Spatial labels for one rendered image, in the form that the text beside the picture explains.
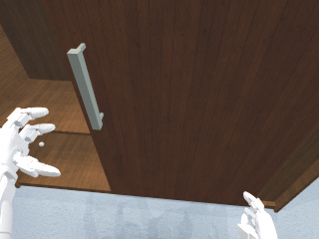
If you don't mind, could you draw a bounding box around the robot left forearm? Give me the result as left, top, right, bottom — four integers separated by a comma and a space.
0, 164, 18, 239

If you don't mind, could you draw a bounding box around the left robot hand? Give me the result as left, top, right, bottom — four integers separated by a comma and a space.
0, 108, 61, 177

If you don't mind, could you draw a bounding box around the handle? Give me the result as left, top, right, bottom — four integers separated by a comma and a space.
67, 43, 104, 130

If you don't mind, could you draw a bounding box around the right robot hand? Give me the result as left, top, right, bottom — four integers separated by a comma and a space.
237, 191, 278, 239

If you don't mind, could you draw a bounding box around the wardrobe door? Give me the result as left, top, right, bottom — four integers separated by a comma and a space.
255, 121, 319, 202
42, 0, 319, 207

